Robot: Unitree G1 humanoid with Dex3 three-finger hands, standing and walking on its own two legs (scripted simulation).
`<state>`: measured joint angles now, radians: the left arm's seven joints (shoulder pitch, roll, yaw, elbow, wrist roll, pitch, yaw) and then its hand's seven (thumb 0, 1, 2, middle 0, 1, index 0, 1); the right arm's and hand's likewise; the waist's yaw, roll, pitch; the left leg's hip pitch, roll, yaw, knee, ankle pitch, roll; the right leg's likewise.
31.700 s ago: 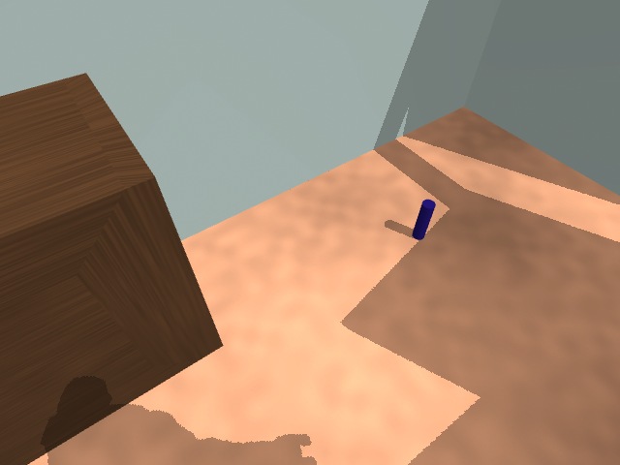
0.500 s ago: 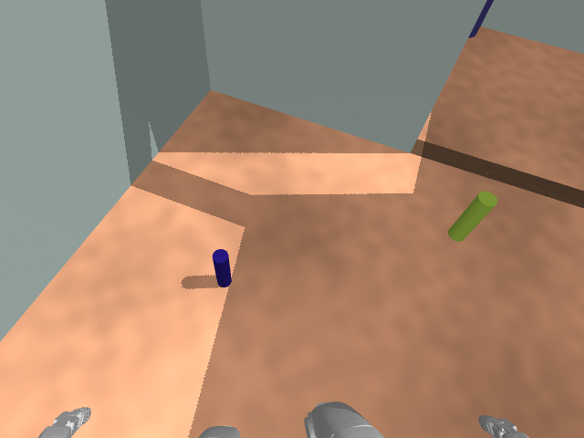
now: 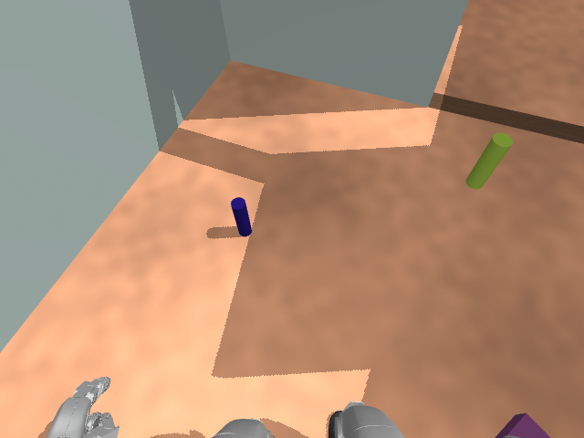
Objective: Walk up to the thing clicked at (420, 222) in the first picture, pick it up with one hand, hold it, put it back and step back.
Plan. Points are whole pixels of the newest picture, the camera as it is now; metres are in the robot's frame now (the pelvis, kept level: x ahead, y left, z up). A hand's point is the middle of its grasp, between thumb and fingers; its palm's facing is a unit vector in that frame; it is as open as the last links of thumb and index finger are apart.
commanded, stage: step back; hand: left
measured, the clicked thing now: (242, 218) +0.83 +0.20 -0.66
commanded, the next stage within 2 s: stand in 1.56 s
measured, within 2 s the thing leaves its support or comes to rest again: neither
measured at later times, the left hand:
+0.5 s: hand out of the picture -0.11 +0.24 -0.14, palm faces -0.05 -0.91 -0.41, open 7.4 cm
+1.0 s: hand out of the picture -0.15 +0.26 -0.14, palm faces -0.02 -0.93 -0.37, open 7.4 cm
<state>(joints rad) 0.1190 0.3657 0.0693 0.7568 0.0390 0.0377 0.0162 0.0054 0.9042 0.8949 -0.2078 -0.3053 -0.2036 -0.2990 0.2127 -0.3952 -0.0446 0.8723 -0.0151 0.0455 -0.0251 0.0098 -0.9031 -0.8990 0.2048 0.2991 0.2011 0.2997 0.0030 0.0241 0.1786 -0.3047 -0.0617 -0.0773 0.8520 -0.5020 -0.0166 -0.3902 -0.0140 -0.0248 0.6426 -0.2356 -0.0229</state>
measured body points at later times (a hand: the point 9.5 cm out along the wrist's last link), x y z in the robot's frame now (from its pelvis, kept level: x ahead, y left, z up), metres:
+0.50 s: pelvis -0.18 -0.02 +0.00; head -0.14 -0.04 +0.45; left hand -0.10 +0.29 -0.11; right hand -0.06 -0.34 -0.12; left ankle -0.09 +0.11 -0.69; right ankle -0.20 -0.14 -0.72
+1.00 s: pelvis -0.22 -0.02 +0.01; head -0.20 -0.01 +0.46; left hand -0.15 +0.31 -0.11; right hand -0.19 -0.34 -0.11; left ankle -0.24 +0.13 -0.72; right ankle -0.16 -0.14 -0.71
